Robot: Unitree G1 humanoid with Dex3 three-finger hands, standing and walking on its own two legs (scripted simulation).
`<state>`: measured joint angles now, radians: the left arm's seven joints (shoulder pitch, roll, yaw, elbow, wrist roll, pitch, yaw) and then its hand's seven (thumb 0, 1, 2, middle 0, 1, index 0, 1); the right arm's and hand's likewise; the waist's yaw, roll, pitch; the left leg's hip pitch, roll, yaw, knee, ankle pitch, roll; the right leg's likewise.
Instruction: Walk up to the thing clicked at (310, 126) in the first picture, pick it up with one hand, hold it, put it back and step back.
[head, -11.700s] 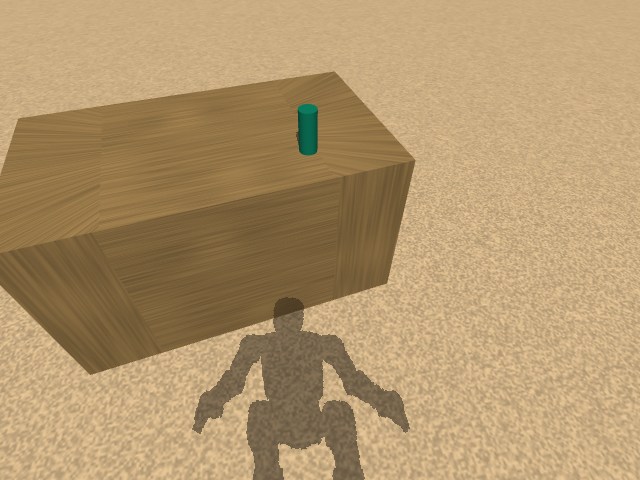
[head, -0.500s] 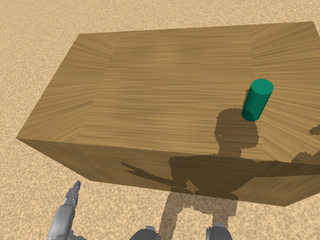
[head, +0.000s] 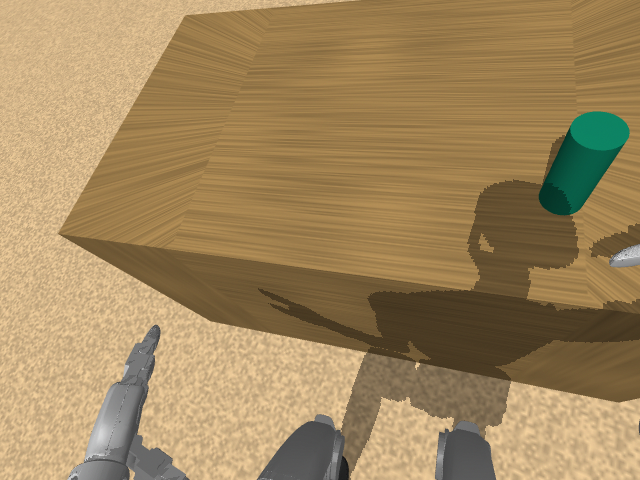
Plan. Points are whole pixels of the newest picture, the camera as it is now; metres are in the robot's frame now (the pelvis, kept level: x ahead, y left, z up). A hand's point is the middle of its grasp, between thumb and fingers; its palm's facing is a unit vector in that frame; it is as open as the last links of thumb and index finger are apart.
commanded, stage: close in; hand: right
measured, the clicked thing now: (577, 168) +0.53 -0.22 +0.00
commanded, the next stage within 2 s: rest palm in 0.48 s
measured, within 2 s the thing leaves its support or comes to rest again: leaves its support in 1.82 s
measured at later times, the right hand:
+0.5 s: hand (595, 195) +0.49 -0.24 -0.01, palm faces +0.22 +0.98 +0.03, open 17.5 cm
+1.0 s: hand (572, 175) +0.52 -0.22 +0.00, palm faces +0.24 +0.97 +0.00, open 15.3 cm
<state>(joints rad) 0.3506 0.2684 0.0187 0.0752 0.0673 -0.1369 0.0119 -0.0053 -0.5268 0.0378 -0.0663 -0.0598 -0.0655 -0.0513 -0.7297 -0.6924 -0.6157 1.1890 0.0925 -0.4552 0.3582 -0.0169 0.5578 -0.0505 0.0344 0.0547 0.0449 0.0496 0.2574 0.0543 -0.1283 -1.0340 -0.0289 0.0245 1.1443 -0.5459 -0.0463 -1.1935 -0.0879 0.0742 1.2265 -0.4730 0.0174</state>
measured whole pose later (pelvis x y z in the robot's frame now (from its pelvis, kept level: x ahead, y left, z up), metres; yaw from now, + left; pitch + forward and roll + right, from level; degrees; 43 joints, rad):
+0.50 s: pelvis +0.00 +0.00 -0.01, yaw +1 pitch +26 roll +6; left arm 0.41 0.24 0.06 -0.11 0.08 -0.01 -0.06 0.00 -0.52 0.03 -0.06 -0.06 -0.07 -0.05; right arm -0.71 -0.53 -0.57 1.11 0.02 -0.48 0.14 -0.02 0.53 -0.02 0.05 0.05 0.05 0.04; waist 0.26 0.01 -0.16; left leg -1.09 -0.04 0.02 1.22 -0.58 -0.04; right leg -1.25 -0.10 0.08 1.29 -0.51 0.02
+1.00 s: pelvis -0.01 +0.01 -0.02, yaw +1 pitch +27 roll +6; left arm 0.38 0.25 0.06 -0.13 0.09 0.04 -0.06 -0.01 -0.52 0.04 -0.06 -0.06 -0.06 -0.05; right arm -0.81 -0.56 -0.56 1.16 -0.03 -0.50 0.04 -0.02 0.50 -0.11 0.45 0.29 0.45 0.28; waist 0.29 0.00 -0.15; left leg -1.15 -0.05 0.02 1.26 -0.58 -0.04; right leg -1.30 -0.11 0.08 1.33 -0.51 0.03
